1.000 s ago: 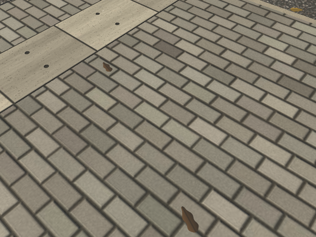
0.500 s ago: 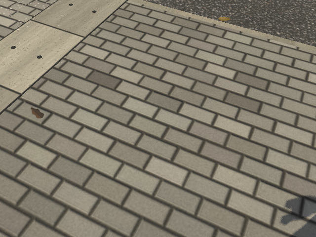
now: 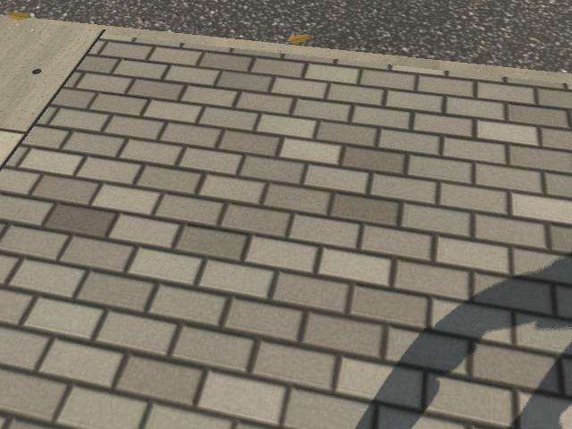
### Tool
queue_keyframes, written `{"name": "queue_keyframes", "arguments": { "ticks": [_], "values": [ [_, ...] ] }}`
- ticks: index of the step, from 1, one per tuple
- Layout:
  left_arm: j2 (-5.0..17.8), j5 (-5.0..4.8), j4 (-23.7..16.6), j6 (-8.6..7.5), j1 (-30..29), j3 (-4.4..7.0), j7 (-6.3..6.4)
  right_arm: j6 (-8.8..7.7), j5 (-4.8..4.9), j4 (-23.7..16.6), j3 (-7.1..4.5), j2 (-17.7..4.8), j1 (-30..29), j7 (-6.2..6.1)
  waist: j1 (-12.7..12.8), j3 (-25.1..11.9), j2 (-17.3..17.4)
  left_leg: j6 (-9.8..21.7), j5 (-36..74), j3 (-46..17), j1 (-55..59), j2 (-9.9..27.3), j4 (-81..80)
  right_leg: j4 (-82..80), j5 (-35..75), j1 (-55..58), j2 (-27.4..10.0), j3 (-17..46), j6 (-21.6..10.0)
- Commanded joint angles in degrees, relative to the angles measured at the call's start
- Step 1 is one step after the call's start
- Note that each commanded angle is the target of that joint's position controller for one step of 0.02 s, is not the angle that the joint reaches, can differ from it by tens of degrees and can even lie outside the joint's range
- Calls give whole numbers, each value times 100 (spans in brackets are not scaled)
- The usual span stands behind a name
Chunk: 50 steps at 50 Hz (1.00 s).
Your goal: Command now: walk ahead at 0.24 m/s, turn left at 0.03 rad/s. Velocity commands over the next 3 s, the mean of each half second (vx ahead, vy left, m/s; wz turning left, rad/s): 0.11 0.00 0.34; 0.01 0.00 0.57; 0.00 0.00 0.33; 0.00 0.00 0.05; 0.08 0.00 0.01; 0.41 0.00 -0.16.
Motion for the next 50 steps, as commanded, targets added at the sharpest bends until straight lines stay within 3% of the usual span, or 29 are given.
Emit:
{"name": "queue_keyframes", "arguments": {
  "ticks": [1, 4, 7, 10, 11, 12, 13, 14, 15, 16, 17, 19, 21, 26, 29, 32, 34, 36, 37, 38, 39, 40, 41, 42, 44, 45, 50],
  "values": [
    [578, 26, -197, -91, 70, 34, 43, 65, 77, 1, -9, -243, 482, 17, -92, -373, -591, 99, 689, 256, 575, -224, -710, -264, 4853, -4, -1394, 85, -3],
    [568, 51, -98, -71, 165, -17, 140, 54, 103, -60, 44, -210, 136, -7, 90, -370, -645, 231, 1103, 312, 680, -411, -1460, -186, 4890, 392, -1538, -164, 99],
    [639, 33, -41, -3, 152, -9, 269, 34, 17, -77, 20, -325, 177, -18, 72, -387, -683, 382, 677, 471, 795, -622, -1827, 320, 5272, 820, -1737, -231, 79],
    [811, 16, -81, 82, -29, 62, 369, -9, -13, 104, -58, -438, 885, -57, -202, -557, -711, 678, -7, 598, 1359, -947, -2305, 1562, 5890, 946, -1846, -203, 65],
    [892, 3, -134, 107, -202, 95, 373, -61, -25, 210, -94, -460, 1357, -78, -512, -687, -564, 827, 586, 469, 1888, -917, -2954, 2461, 5343, 722, -1719, -322, 154],
    [942, -32, -341, 85, -378, 115, 362, -111, -48, 249, -213, -857, 1864, -113, -815, -1052, -10, 1233, 3271, -568, 2912, -139, -3170, 4151, 3403, -224, -1238, -569, 380],
    [301, -30, -519, 117, 86, 14, 266, -61, 44, 206, -317, -1343, 1645, -139, -185, -1321, 1193, 2216, 7145, -2464, 4022, 1326, -2931, 5888, -2499, -2039, 67, -518, 645],
    [277, 114, -420, 212, 359, -49, 214, 2, 269, 161, -324, -1301, 1585, -86, -180, -1937, 660, 2577, 5855, -2868, 3832, 1522, -3292, 6214, -2472, -2084, -273, 550, 644],
    [453, 89, -425, 269, 60, -7, 205, 88, 225, -3, -307, -1045, 1080, -87, -136, -1208, 208, 2485, 4168, -2519, 3105, 1285, -3526, 6280, -2137, -2316, -503, 595, 683],
    [572, 93, -515, 281, -283, 34, 199, 179, 168, -106, -219, -738, 693, -98, -69, -615, -192, 2210, 2976, -2197, 2450, 925, -3830, 5897, -1825, -2467, -661, 558, 725],
    [640, 115, -595, 309, -458, 60, 195, 229, 150, -158, -171, -596, 539, -113, -8, -416, -255, 1957, 2336, -1969, 2163, 627, -4002, 5497, -1592, -2461, -757, 518, 787],
    [495, 153, -612, 444, -341, 29, 175, 253, 106, -171, -191, -653, 543, -129, 49, -549, 32, 1718, 2004, -1629, 1914, 243, -4068, 5038, -1261, -2156, -715, 418, 917],
    [390, 104, -641, 504, -277, -2, 185, 224, 85, -177, -256, -839, 637, -104, 37, -740, 105, 1612, 1951, -1600, 2015, 120, -4019, 4589, -1204, -2122, -684, 398, 1013],
    [517, 54, -880, 578, -750, 17, 242, 331, 66, -303, -343, -1008, 689, -96, -211, -803, 443, 1411, 57, -2142, 2229, 30, -4198, 3722, -1141, -2334, -715, 508, 1118],
    [536, 23, -1000, 544, -908, 9, 254, 390, 39, -377, -382, -1051, 654, -87, -292, -735, 496, 1358, -383, -2480, 2275, 27, -4213, 3301, -1187, -2287, -666, 575, 1092],
    [558, -33, -1071, 464, -844, -10, 274, 421, 12, -447, -413, -1077, 548, -61, -285, -771, 545, 1322, -36, -2743, 2305, 25, -4100, 2817, -1333, -1962, -539, 599, 986],
    [588, -77, -1081, 402, -619, -19, 292, 443, 17, -492, -424, -1077, 419, -30, -203, -811, 605, 1251, 363, -2935, 2274, 4, -4009, 2293, -1432, -1565, -423, 602, 865],
    [585, -107, -1013, 339, -158, -26, 322, 479, 69, -547, -427, -1058, 187, -6, 42, -811, 583, 1008, 394, -2986, 2000, -157, -3873, 1204, -1099, -811, -318, 543, 710],
    [664, -75, -964, 301, 110, -4, 357, 486, 133, -595, -411, -1000, 72, -16, 204, -757, 452, 722, -112, -2845, 1623, -404, -3706, 266, -684, -232, -450, 618, 625],
    [1142, 21, -1032, 285, -1, 96, 412, 472, 183, -653, -329, -667, 271, -36, -8, -695, -474, 348, -1282, -2225, 1044, -980, -2869, -557, -1191, 130, -1500, 1696, 379],
    [1635, 94, -1311, 312, -548, 177, 402, 433, 205, -731, -325, -576, 346, -79, -117, -506, -1550, 124, -1890, -795, 115, -1927, -1462, -896, -1123, -13, -2873, 3290, -206],
    [1429, 168, -1318, 337, -657, 146, 357, 415, -28, -645, -419, -1051, 297, -93, -162, -382, -954, 52, -1904, -715, 323, -1394, -342, -587, -50, -651, -3014, 2946, -557],
    [1029, 119, -1387, 325, -833, 38, 328, 417, -22, -569, -449, -1060, 407, -55, -322, -383, -702, 52, -1647, -724, 565, -1305, 149, -374, 672, -812, -2688, 2406, -513],
    [843, 86, -1428, 316, -1022, -11, 303, 455, -22, -467, -442, -992, 571, -19, -436, -322, -636, 18, -1334, -666, 575, -1270, 561, -218, 1115, -786, -2282, 1753, -330],
    [814, 79, -1532, 314, -1007, -29, 309, 549, -7, -383, -419, -950, 743, 88, -388, -466, -1037, -109, -1127, -472, 343, -1240, 1123, 27, 1959, -328, -1927, 1079, -214],
    [823, 85, -1511, 318, -820, -24, 295, 575, 19, -422, -398, -939, 620, 123, -273, -495, -1004, -181, -1116, -386, 243, -1194, 1117, 125, 2339, -114, -1909, 922, -239],
    [1046, 86, -1336, 330, -61, 96, 271, 648, 81, -694, -280, -792, -6, 208, 178, -565, -1083, -359, -1232, -189, 1, -963, 236, 359, 2910, 868, -2209, 786, -411]
  ]
}}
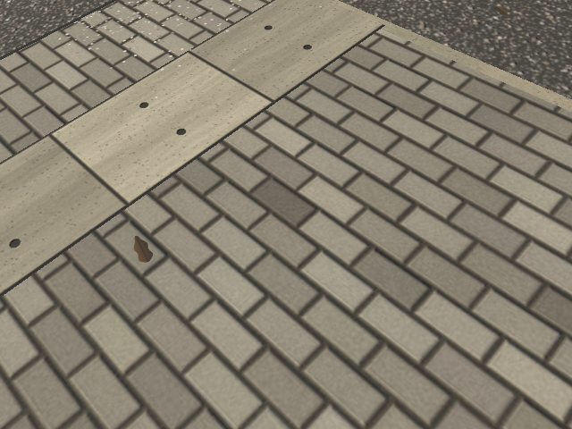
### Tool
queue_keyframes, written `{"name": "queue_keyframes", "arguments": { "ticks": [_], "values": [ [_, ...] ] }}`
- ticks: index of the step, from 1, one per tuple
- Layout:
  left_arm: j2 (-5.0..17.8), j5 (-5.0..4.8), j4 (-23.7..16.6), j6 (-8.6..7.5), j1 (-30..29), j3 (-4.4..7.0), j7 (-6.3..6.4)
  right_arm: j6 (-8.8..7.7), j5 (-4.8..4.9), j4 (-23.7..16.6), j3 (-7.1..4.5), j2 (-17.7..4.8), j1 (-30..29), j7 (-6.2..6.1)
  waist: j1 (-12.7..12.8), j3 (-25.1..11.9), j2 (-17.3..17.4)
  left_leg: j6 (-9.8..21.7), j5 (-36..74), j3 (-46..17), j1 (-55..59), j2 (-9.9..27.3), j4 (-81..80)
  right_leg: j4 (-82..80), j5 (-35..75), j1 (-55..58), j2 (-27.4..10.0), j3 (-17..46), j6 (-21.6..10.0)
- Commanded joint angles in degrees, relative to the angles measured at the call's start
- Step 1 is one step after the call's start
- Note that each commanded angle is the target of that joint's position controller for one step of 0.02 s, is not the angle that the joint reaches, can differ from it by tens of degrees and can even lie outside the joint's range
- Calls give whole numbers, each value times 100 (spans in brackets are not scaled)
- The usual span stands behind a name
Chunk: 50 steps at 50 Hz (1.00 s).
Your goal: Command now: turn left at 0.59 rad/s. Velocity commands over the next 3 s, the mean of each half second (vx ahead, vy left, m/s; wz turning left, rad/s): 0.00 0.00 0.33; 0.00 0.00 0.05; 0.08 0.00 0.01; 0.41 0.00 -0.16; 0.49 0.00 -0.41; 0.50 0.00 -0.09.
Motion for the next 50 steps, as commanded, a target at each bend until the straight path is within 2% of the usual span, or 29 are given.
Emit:
{"name": "queue_keyframes", "arguments": {
  "ticks": [1, 4, 8, 10, 11, 12, 13, 14, 15, 16, 17, 18, 19, 21, 25, 27, 28, 29, 30, 31, 32, 33, 34, 36, 38, 41, 50],
  "values": [
    [1007, 12, -180, -39, 436, 289, -6, -15, 33, -493, -7, -294, -317, 54, 255, -385, -1212, -70, -147, 233, -692, 105, -452, -264, 3185, 1324, -1470, 880, -943],
    [1077, 30, -205, -44, 317, 326, -75, -4, 65, -612, 58, -204, -443, 87, 249, -389, -1277, 45, -214, 462, -87, 226, -1154, -201, 3057, 1004, -1547, 619, -923],
    [1190, 25, -121, -26, 263, 367, -181, -50, 114, -662, 118, -165, -344, 19, 211, -491, -1441, 316, -268, 709, 827, 92, -2207, 97, 3209, 632, -1560, 544, -883],
    [1192, -62, -81, 24, 115, 363, -202, -132, 57, -560, 149, -111, -38, -44, -57, -524, -1261, 480, 697, 772, 1557, 35, -3599, 548, 2822, 337, -1427, 381, -627],
    [1109, -81, -28, 44, 235, 340, -202, -216, -38, -524, 143, -252, 76, -99, -145, -595, -862, 550, 1542, 388, 2232, 236, -4457, 947, 2166, -132, -1298, 209, -304],
    [644, -21, -163, 76, 488, 215, -237, -318, -137, -575, 86, -728, 212, -156, -36, -889, 593, 781, 2566, -1390, 3176, 1730, -4766, 2193, -166, -1198, -816, -230, 107],
    [413, -49, -328, 173, 251, 126, -172, -352, 7, -582, 20, -1110, 185, -187, -131, -744, 1176, 1732, 4400, -2115, 2485, 2672, -4441, 2647, -2264, -1568, -86, -67, 261],
    [733, -59, -240, 263, 115, 192, -130, -373, 62, -495, 88, -755, 250, -198, -225, -638, 540, 1972, 4258, -1734, 2332, 2429, -4379, 3081, -2207, -1462, -259, 370, 296],
    [719, -105, -151, 291, 110, 205, -159, -379, 52, -498, 221, -417, -111, -218, -36, -314, 443, 1835, 3896, -1289, 2107, 2069, -4461, 3157, -1856, -1497, -272, 463, 296],
    [757, -116, -26, 277, 221, 223, -183, -357, 9, -531, 287, -259, -469, -247, 126, -142, 430, 1573, 3567, -953, 1977, 1711, -4550, 2977, -1484, -1444, -301, 490, 314],
    [846, -48, 55, 277, 300, 262, -200, -370, 28, -522, 293, -287, -538, -298, 148, -110, 590, 1465, 3823, -767, 2039, 1523, -4528, 2971, -1214, -1421, -254, 412, 343],
    [838, -4, 175, 275, 467, 261, -216, -384, 33, -477, 317, -256, -494, -318, 164, -260, 566, 1445, 4207, -593, 2143, 1409, -4454, 3011, -1069, -1293, -198, 382, 383],
    [780, -10, 243, 279, 539, 246, -229, -400, 39, -431, 340, -227, -429, -319, 164, -387, 435, 1444, 4331, -511, 2195, 1396, -4413, 2977, -1008, -1169, -163, 379, 413],
    [634, -49, 295, 296, 481, 202, -231, -431, 35, -325, 366, -219, -355, -320, 117, -407, 332, 1450, 3976, -495, 2203, 1398, -4435, 2625, -978, -1034, -151, 380, 455],
    [509, -58, 378, 312, 281, 140, -166, -430, -16, -115, 387, -253, -292, -323, -21, -222, 451, 1482, 3012, -692, 1967, 1393, -4456, 1626, -1019, -670, -76, 333, 407],
    [488, -85, 474, 278, 339, 124, -115, -437, -17, -19, 394, -254, -300, -332, -11, -243, 409, 1485, 2828, -845, 1884, 1422, -4399, 1120, -891, -405, -33, 316, 348],
    [435, -86, 550, 247, 439, 103, -93, -439, 4, 21, 404, -236, -371, -343, 78, -263, 329, 1416, 2695, -861, 1811, 1377, -4325, 648, -576, -155, -19, 290, 307],
    [363, -66, 641, 198, 571, 66, -76, -438, 41, 62, 416, -216, -450, -353, 214, -276, 182, 1253, 2496, -834, 1632, 1301, -4252, -104, 179, 278, -58, 301, 266],
    [468, -5, 704, 123, 613, 65, -56, -468, 55, 106, 452, -114, -387, -356, 216, -356, -26, 1014, 2179, -854, 1354, 1209, -4223, -433, 838, 795, -332, 639, 231],
    [670, 57, 716, 39, 645, 66, -49, -490, 46, 154, 476, -17, -238, -341, 97, -430, -311, 834, 1798, -691, 1179, 969, -4077, -547, 1322, 1064, -832, 1152, 145],
    [890, -66, 796, 20, 256, 112, -89, -459, 78, 285, 462, 70, 33, -310, -270, -144, -981, 760, 1386, -352, 1558, 536, -4428, -329, 1351, 301, -863, 1201, -37],
    [616, -79, 787, -16, 120, 60, -151, -443, 28, 456, 453, -68, -36, -331, -95, -120, -826, 705, 1481, -338, 1973, 567, -4421, -408, 964, 30, -771, 1136, -17],
    [518, -72, 856, -48, 212, 30, -173, -439, 43, 551, 411, -168, -79, -344, 7, -37, -699, 718, 1585, -366, 2030, 611, -4344, -485, 761, -36, -635, 1004, 61],
    [502, -71, 1029, -66, 323, 8, -127, -449, 51, 686, 396, -162, -62, -329, 16, -35, -730, 739, 1805, -379, 2052, 678, -4304, -547, 738, 40, -550, 937, 95],
    [489, -84, 1152, -73, 350, 5, -103, -471, 51, 838, 427, -55, 9, -339, 14, -51, -616, 710, 1794, -378, 1932, 695, -4379, -530, 761, 202, -548, 927, 71],
    [443, -78, 1287, -73, 337, -18, -91, -475, 57, 1068, 445, -5, 71, -367, 33, -23, -436, 656, 1726, -358, 1866, 678, -4448, -542, 676, 242, -555, 933, 26],
    [330, -82, 1671, -82, 374, -90, -71, -466, 55, 1555, 513, 83, 318, -410, 16, 29, -328, 596, 1743, -320, 1849, 709, -4447, -582, 598, 179, -517, 939, -27]
  ]
}}
Over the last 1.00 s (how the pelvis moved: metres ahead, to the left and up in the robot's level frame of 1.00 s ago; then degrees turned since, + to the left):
0.15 -0.03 0.00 33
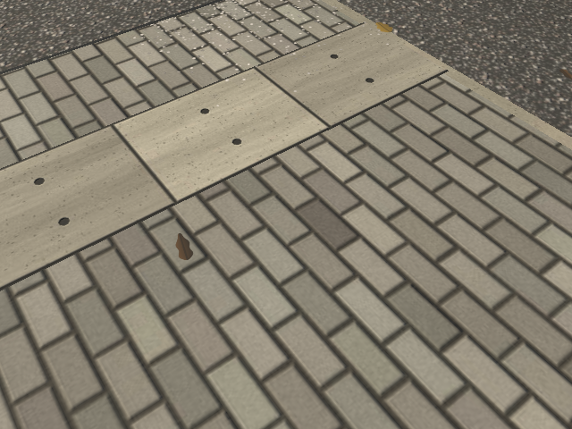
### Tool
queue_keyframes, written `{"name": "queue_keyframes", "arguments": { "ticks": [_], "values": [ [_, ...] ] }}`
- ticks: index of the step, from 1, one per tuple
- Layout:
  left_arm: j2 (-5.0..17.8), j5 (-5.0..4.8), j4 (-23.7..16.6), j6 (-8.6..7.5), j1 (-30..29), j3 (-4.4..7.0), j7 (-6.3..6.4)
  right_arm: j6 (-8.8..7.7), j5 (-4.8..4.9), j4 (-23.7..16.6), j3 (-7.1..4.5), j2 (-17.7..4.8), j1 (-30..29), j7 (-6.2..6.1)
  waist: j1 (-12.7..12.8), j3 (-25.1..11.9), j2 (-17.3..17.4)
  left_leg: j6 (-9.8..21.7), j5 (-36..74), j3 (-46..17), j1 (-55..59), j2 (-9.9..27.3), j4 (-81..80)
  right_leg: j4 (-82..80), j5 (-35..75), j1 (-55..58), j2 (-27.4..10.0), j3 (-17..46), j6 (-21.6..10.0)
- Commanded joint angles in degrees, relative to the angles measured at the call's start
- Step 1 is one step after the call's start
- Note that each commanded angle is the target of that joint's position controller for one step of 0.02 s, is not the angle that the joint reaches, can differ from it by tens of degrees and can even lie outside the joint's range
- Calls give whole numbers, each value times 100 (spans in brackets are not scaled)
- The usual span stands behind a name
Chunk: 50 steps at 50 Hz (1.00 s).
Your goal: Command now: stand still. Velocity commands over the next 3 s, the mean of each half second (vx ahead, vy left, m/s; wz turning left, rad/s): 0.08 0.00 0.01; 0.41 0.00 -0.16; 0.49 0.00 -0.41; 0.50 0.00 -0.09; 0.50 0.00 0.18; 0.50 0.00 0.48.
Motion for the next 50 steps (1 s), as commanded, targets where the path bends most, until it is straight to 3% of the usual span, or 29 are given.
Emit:
{"name": "queue_keyframes", "arguments": {
  "ticks": [1, 14, 15, 17, 19, 20, 21, 23, 26, 27, 28, 29, 30, 31, 32, 34, 36, 38, 43, 45, 47, 49, 50],
  "values": [
    [568, -2, -21, -42, 216, 78, 22, -45, 0, -29, -47, -468, 125, -26, 38, 112, -24, 112, 512, -554, -152, 589, -303, -428, 514, -168, -639, 623, -168],
    [362, -9, 315, -58, 448, -1, 49, -47, 2, 308, 20, -249, 369, -65, 20, 173, -55, 84, 533, -499, -175, 623, -213, -419, 528, -287, -579, 620, -182],
    [352, -3, 344, -53, 514, -1, 48, -44, -5, 335, 28, -213, 423, -65, 30, 52, -71, 95, 140, -457, -147, 562, -211, -476, 13, -249, -533, 619, -198],
    [581, 2, 344, 5, 598, 107, 43, -18, -30, 293, -24, -277, 442, -53, 62, 162, -275, 204, -1224, -204, -457, 241, 230, -504, -1727, -414, -446, 759, -379],
    [715, 20, 351, 71, 868, 203, 16, -3, -121, 127, -42, -205, 249, 8, 214, 640, -567, 285, -2098, 6, -1374, 3, 906, -886, -3352, -573, -833, 1476, -738],
    [773, 26, 411, 80, 1101, 249, 13, -33, -170, 14, -11, -28, 128, 47, 290, 769, -811, 268, -1875, 263, -1713, -57, 1445, -1199, -3776, -484, -1244, 2034, -973],
    [767, 38, 449, 65, 1213, 285, 12, -89, -218, -92, 6, 51, 18, 80, 323, 888, -887, 255, -1481, 389, -1843, 108, 1904, -1416, -3747, -556, -1632, 2469, -1188],
    [767, 94, 381, -15, 1105, 327, -12, -212, -177, -247, -44, -71, -72, 139, 246, 807, -696, 278, -1518, 272, -2041, 327, 2341, -1525, -3079, -484, -1808, 2566, -1304],
    [804, 28, 222, -118, 658, 379, -44, -358, -86, -266, -80, 3, 299, 209, -108, 633, -639, 355, -1217, 459, -1056, 266, 1405, -1190, -2380, -944, -1395, 1736, -1056],
    [756, -15, 156, -126, 450, 385, -58, -386, -55, -109, -88, 94, 734, 196, -331, 607, -546, 370, -746, 660, -157, 84, 785, -887, -2321, -1473, -1131, 1371, -933],
    [672, 2, 96, -142, 359, 378, -69, -395, -49, 93, -132, 61, 1230, 163, -491, 573, -315, 352, -699, 676, 663, -90, 403, -369, -2268, -1987, -851, 1079, -834],
    [427, 36, -31, -197, 219, 312, -92, -435, -107, 202, -208, -204, 1776, 108, -682, 459, 407, 425, -1368, -373, 1397, 615, -225, 799, -1991, -2655, -454, 556, -652],
    [-61, 15, -256, -264, 149, 177, -152, -456, -94, 255, -348, -811, 2452, 77, -814, 111, 1725, 815, -3188, -2839, 1879, 2064, -1383, 2675, -1819, -3474, 233, -358, -398],
    [436, 191, -346, -269, 43, 290, -192, -383, -86, 342, -383, -867, 2392, 70, -626, 509, 1260, 1195, -3803, -3606, 1214, 2468, -1563, 3671, -1888, -3799, 52, -93, -468],
    [482, 207, -379, -297, -118, 306, -258, -402, -95, 117, -323, -609, 1776, 95, -318, 921, 583, 1185, -3483, -3193, 751, 2287, -1516, 4066, -1288, -3897, -263, 126, -508],
    [298, 134, -265, -378, 26, 280, -351, -530, -57, -117, -261, -392, 1226, 120, -16, 802, 286, 941, -1806, -2071, 571, 1747, -1564, 3959, -376, -3561, -489, 166, -405],
    [321, 154, -206, -334, 90, 308, -396, -626, -51, -59, -197, -215, 1366, 85, 45, 521, 294, 792, -259, -1221, 843, 1447, -1456, 3930, 5, -3438, -462, -20, -279],
    [253, 114, -286, -264, -90, 306, -395, -667, -52, 75, -169, -173, 1726, 60, 17, 408, 389, 712, 1099, -646, 1070, 1367, -1268, 3986, 152, -3610, -389, -117, -233],
    [55, 67, -826, -222, -1292, 194, -389, -685, -82, 76, -79, -63, 1806, 12, -119, 678, 446, 547, 2566, 300, 724, 1187, -1273, 2770, 706, -3502, -143, -421, -212],
    [-3, 59, -1005, -219, -1652, 132, -397, -698, -74, 85, -73, -132, 1835, -22, -178, 722, 505, 504, 3050, 559, 638, 1219, -1278, 2003, 865, -3016, -45, -733, -299],
    [108, 53, -1071, -222, -1610, 146, -376, -725, -69, 111, -91, -272, 1849, -56, -83, 594, 561, 442, 4439, 777, 863, 1327, -899, 1579, 814, -2460, 137, -947, -512],
    [339, 62, -927, -258, -936, 237, -331, -724, -48, 73, -152, -476, 1721, -120, 263, 148, 652, 350, 6071, 968, 1151, 1419, 170, 1492, 548, -1695, 459, -1099, -770],
    [474, 63, -736, -288, -267, 315, -311, -689, -57, 23, -192, -589, 1608, -141, 542, -225, 719, 349, 6355, 987, 1182, 1492, 1062, 1401, 405, -1093, 568, -1038, -927]
  ]
}}
Over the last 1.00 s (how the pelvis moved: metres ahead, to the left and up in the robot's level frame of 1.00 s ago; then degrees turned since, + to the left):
-0.01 0.01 0.00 9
